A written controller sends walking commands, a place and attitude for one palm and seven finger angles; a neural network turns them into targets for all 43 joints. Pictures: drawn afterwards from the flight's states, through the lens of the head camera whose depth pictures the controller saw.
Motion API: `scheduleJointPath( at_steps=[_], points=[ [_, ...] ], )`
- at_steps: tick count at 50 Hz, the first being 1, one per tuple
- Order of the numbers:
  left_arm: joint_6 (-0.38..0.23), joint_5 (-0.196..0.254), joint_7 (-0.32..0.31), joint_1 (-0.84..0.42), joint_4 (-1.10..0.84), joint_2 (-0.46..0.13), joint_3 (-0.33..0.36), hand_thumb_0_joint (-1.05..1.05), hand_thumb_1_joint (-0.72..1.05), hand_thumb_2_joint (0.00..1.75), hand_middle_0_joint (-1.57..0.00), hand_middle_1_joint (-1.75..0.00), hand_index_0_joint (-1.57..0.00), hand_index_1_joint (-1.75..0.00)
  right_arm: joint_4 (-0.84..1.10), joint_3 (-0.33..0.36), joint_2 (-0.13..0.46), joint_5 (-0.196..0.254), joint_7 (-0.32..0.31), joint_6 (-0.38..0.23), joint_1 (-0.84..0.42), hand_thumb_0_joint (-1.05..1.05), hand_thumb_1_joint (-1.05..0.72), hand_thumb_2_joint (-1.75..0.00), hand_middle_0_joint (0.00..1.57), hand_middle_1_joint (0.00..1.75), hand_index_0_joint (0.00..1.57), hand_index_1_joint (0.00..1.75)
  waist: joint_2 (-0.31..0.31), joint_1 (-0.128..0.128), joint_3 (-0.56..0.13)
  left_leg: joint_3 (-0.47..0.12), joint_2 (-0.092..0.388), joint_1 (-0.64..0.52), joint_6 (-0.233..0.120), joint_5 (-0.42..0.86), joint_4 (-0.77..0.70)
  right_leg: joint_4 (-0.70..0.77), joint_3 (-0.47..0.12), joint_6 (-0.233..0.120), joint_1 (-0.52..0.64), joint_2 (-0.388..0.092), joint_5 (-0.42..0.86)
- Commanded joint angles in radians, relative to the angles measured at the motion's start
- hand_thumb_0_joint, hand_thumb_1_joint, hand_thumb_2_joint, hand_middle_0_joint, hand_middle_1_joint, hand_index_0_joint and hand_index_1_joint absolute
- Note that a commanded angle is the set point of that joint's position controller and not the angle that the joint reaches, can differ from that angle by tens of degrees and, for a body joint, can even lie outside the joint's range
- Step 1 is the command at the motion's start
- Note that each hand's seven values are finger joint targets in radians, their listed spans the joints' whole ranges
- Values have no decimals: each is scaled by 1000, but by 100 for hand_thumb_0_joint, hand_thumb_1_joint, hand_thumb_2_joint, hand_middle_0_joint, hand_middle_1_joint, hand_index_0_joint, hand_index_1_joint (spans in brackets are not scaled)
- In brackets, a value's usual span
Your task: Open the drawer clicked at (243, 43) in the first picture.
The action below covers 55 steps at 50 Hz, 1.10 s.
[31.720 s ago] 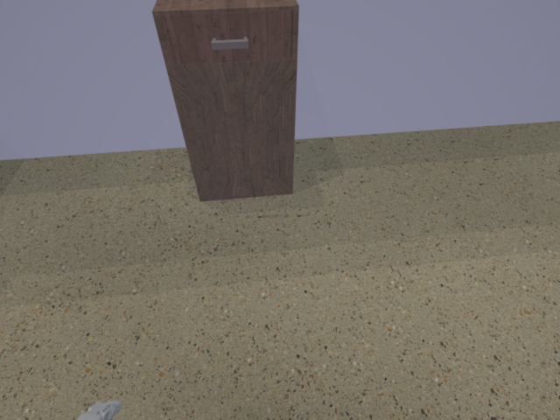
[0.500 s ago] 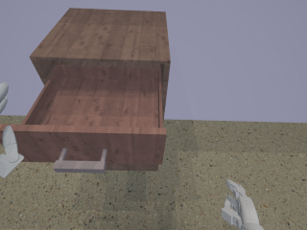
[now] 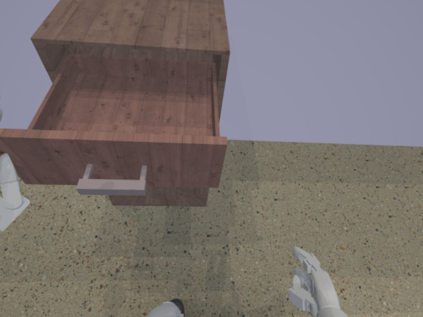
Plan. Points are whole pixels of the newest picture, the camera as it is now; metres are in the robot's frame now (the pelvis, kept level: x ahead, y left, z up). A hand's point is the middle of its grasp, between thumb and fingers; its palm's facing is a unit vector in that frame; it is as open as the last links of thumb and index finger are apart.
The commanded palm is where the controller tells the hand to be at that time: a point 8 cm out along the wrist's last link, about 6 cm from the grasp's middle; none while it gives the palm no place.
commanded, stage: step back with the hand held close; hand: left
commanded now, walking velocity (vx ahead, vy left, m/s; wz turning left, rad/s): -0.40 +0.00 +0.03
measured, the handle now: (115, 178) +0.35 +0.22 +0.02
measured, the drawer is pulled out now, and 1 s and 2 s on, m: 0.30 0.30 0.30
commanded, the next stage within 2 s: stop stepping back and stand still in 0.06 s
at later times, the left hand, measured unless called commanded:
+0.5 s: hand out of the picture +0.06 +0.20 +0.19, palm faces +0.37 -0.82 -0.44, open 7.4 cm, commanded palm -0.01 +0.25 +0.22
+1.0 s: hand out of the picture +0.00 +0.19 +0.21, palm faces +0.44 -0.77 -0.47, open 7.4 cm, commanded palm -0.06 +0.24 +0.22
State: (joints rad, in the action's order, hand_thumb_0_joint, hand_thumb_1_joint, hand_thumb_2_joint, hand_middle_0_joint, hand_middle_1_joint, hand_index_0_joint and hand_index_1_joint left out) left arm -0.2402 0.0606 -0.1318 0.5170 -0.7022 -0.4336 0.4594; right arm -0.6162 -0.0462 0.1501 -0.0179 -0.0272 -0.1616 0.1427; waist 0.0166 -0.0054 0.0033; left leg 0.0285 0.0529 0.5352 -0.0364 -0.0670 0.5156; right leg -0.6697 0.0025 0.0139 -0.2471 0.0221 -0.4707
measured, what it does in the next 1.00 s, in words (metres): walks backwards: right foot, then left foot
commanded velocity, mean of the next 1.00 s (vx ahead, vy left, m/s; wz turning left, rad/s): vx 0.11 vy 0.03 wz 0.01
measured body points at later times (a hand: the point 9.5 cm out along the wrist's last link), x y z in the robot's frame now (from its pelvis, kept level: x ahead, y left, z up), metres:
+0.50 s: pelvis -0.13 -0.03 +0.00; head -0.12 -0.02 +0.45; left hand +0.03 +0.24 +0.21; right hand +0.06 -0.26 -0.06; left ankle -0.08 +0.06 -0.73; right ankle -0.10 -0.14 -0.73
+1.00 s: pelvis -0.17 -0.05 +0.00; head -0.17 -0.04 +0.45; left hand -0.03 +0.23 +0.23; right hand -0.01 -0.27 -0.10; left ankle -0.16 +0.07 -0.70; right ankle -0.14 -0.13 -0.73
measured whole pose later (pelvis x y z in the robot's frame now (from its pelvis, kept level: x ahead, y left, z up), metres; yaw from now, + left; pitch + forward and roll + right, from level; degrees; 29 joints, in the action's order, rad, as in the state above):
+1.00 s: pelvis -0.17 -0.05 +0.00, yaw +5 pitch -1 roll -1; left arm -0.21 0.02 -0.15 0.58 -0.67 -0.43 0.39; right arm -0.67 -0.02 0.20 0.00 -0.05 -0.10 0.26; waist -0.01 0.02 -0.01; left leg 0.00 0.02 0.41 -0.01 -0.40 0.86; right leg -0.60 0.11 -0.06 -0.30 0.03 -0.29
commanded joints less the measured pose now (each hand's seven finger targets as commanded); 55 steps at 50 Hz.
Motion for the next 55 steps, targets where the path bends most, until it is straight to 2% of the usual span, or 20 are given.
scheduleJointPath(
  at_steps=[1,4,6,8,13,16,19,23,25,28,32,34,36,37,40,44,45,47,50,55],
  points=[
    [-83,30,26,31,-253,-165,123,0,90,90,-20,-30,-20,-30,136,76,190,18,-1,-52,-76,0,-90,-90,20,30,20,30,-251,-19,-295,-206,162,-411,-57,213,-114,233,49,-15,-7,29,131],
    [-111,45,46,115,-289,-241,206,0,90,90,-20,-30,-20,-30,162,75,183,25,4,-29,-98,0,-90,-90,20,30,20,30,-169,-30,-329,-112,89,-364,-13,85,6,383,37,-44,56,-43,316],
    [-110,57,45,134,-271,-222,183,0,90,90,-20,-30,-20,-30,183,92,173,71,-10,-18,-82,0,-90,-90,20,30,20,30,178,-7,-289,17,-92,-300,62,-252,364,390,-102,-139,-48,-288,622],
    [-96,48,31,178,-182,-218,211,0,90,90,-20,-30,-20,-30,190,85,156,77,-29,2,-147,0,-90,-90,20,30,20,30,168,-19,-161,-64,-91,-8,58,-462,634,323,-133,-202,-20,-373,860],
    [-19,2,-8,111,-29,-124,130,0,90,90,-20,-30,-20,-30,171,60,156,55,-60,47,-56,0,-90,-90,20,30,20,30,12,66,-106,5,-59,-231,27,-51,-133,74,10,-59,81,-182,910],
    [-14,-7,-26,43,-136,-121,56,0,90,90,-20,-30,-20,-30,179,100,198,53,-39,21,-9,0,-90,-90,20,30,20,30,-174,29,-163,-206,212,-534,-69,610,-70,-42,2,-7,-169,-82,94],
    [-8,-16,-26,27,-303,-176,74,0,90,90,-20,-30,-20,-30,188,81,185,21,-29,-1,-28,0,-90,-90,20,30,20,30,-239,20,-165,-263,169,-376,-60,327,-137,20,20,-6,-65,-56,21],
    [-8,-13,-38,139,-293,-160,89,0,90,90,-20,-30,-20,-30,193,70,188,42,-19,-12,-54,0,-90,-90,20,30,20,30,-124,11,-126,-170,83,-59,-39,-360,-165,182,22,-9,192,-64,177],
    [-10,-17,-44,139,-247,-192,133,0,90,90,-20,-30,-20,-30,198,79,183,33,-24,16,-58,0,-90,-90,20,30,20,30,-40,15,-68,-120,5,-6,-9,-560,-79,304,-86,-63,93,-119,-111],
    [-8,-7,-34,39,-121,-149,97,0,90,90,-20,-30,-20,-30,159,91,178,34,-33,51,-35,0,-90,-90,20,30,20,30,143,40,23,-13,-71,-141,27,-393,483,517,-387,-211,-316,-355,-362],
    [-2,-23,-30,-54,52,-121,60,0,90,90,-20,-30,-20,-30,134,65,158,28,-42,56,-18,0,-90,-90,20,30,20,30,102,53,-10,-12,-4,-272,-3,-348,209,408,-144,-135,-339,-266,-285],
    [-3,-24,-29,-62,26,-88,5,0,90,90,-20,-30,-20,-30,143,71,174,35,-57,45,-26,0,-90,-90,20,30,20,30,-34,48,20,4,-29,-305,-13,-381,-43,297,-72,-99,-299,-181,-246],
    [-22,-32,-38,-79,-96,-77,-11,0,90,90,-20,-30,-20,-30,165,79,208,27,-52,25,0,0,-90,-90,20,30,20,30,-321,47,18,-423,204,-262,-116,-648,-312,-113,58,-24,-280,-10,-43],
    [-23,-44,-42,-75,-137,-115,20,0,90,90,-20,-30,-20,-30,177,81,184,27,-44,10,-9,0,-90,-90,20,30,20,30,-267,42,-6,-464,265,-240,-168,-561,-323,-278,55,-12,-293,-3,-11],
    [-11,-41,-40,38,-196,-149,61,0,90,90,-20,-30,-20,-30,156,77,164,21,-32,-10,-16,0,-90,-90,20,30,20,30,-148,22,-52,-362,230,-189,-164,-440,-266,-267,-1,-10,-213,-49,16],
    [-8,-37,-52,58,-231,-164,78,0,90,90,-20,-30,-20,-30,150,64,180,23,-30,-16,-41,0,-90,-90,20,30,20,30,-202,2,-29,-134,113,-19,-63,-437,-135,145,72,-16,117,-26,103],
    [-12,-40,-51,47,-201,-164,81,0,90,90,-20,-30,-20,-30,144,67,179,19,-30,-9,-39,0,-90,-90,20,30,20,30,-115,9,-14,-97,59,29,-33,-437,-24,246,-23,-49,143,-71,80],
    [-13,-27,-49,-6,-139,-195,113,0,90,90,-20,-30,-20,-30,139,82,170,22,-31,9,-31,0,-90,-90,20,30,20,30,178,22,-16,-7,-51,85,18,-387,397,478,-486,-197,82,-367,-7],
    [-21,-16,-40,1,-35,-138,95,0,90,90,-20,-30,-20,-30,111,97,176,26,-27,23,5,0,-90,-90,20,30,20,30,58,41,-37,-76,-10,41,32,-322,514,462,-393,-201,24,-355,61],
    [-30,-20,-36,58,-44,-95,43,0,90,90,-20,-30,-20,-30,133,72,147,25,-37,33,-22,0,-90,-90,20,30,20,30,88,29,-31,36,-24,-261,16,-218,25,401,-98,-127,-77,-231,92]
  ],
)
